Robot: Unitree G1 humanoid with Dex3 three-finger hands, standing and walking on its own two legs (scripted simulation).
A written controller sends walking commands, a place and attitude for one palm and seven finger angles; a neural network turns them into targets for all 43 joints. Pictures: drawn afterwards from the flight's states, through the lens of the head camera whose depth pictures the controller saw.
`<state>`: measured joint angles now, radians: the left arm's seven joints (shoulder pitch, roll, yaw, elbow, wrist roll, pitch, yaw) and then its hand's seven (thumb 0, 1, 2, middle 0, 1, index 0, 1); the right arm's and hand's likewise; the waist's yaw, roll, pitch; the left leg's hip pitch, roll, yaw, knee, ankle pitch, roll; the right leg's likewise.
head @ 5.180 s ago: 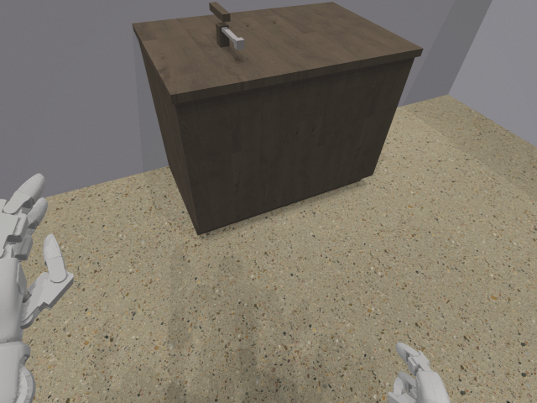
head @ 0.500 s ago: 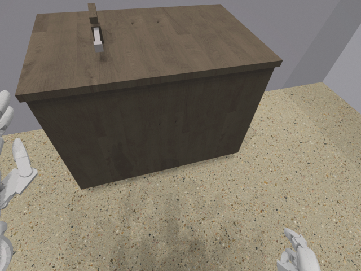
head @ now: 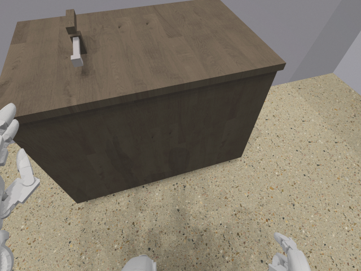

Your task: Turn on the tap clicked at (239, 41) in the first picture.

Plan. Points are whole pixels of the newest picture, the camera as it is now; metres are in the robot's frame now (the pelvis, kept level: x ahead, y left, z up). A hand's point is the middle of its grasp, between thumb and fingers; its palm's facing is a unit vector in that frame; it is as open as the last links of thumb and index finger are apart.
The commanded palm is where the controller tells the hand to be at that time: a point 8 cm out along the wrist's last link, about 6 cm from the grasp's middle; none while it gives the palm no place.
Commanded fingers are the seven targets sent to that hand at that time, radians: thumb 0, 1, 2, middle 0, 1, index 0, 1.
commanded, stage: take the last steps up to it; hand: left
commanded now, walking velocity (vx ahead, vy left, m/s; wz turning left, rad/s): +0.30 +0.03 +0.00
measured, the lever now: (77, 60) +0.69 +0.37 +0.07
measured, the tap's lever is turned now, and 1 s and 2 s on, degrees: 0 0 0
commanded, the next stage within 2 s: come to a stop and stand still in 1.12 s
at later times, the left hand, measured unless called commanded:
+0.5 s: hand (69, 123) +0.33 +0.22 +0.17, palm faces +0.40 -0.79 -0.47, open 7.4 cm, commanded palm +0.27 +0.27 +0.18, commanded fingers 0.00 0.90 0.90 -0.20 -0.30 -0.20 -0.30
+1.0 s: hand (84, 87) +0.42 +0.22 +0.19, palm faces +0.39 -0.83 -0.40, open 7.4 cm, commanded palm +0.36 +0.27 +0.18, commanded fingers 0.00 0.90 0.90 -0.20 -0.30 -0.20 -0.30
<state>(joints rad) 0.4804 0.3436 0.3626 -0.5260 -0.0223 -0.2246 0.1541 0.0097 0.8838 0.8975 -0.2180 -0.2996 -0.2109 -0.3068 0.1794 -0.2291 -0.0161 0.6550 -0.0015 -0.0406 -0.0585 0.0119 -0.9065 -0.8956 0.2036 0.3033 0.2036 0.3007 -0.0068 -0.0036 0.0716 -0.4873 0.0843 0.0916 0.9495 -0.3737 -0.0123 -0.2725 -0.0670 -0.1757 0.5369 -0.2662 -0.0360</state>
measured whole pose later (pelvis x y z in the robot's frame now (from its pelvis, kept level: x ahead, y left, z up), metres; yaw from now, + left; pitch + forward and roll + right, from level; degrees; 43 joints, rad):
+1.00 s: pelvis +0.20 -0.01 +0.00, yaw -1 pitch +0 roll +0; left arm 0.46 0.37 0.37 -0.54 -0.03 -0.21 0.16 0.01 0.89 0.90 -0.21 -0.30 -0.21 -0.31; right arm 0.19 -0.15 0.02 0.58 0.00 -0.08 -0.05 0.01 -0.91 -0.90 0.20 0.30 0.20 0.30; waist 0.00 0.00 0.04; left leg -0.28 0.09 0.15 0.52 -0.23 0.00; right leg -0.40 -0.05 -0.11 0.84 -0.43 0.02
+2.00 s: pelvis +0.20 -0.01 +0.00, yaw -4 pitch -3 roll -1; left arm 0.44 0.35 0.31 -0.40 -0.04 -0.19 0.10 0.01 0.88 0.90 -0.22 -0.30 -0.21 -0.31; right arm 0.26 -0.24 0.01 0.60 0.00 -0.13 -0.05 0.01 -0.91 -0.90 0.20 0.30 0.20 0.30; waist 0.02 -0.01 0.04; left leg -0.27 0.02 0.04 0.49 -0.17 0.02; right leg -0.22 0.02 -0.07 0.47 -0.22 -0.02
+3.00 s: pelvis +0.25 +0.02 +0.01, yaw -2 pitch +0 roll -1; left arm 0.41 0.35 0.33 -0.43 -0.05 -0.18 0.12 0.01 0.89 0.90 -0.21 -0.30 -0.21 -0.31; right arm 0.20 -0.21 0.02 0.57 -0.01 -0.08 -0.05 0.01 -0.90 -0.90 0.20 0.30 0.20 0.30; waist 0.03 -0.01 0.02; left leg -0.23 -0.04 0.02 0.40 -0.18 0.06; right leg -0.14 0.00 -0.01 0.34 -0.20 0.02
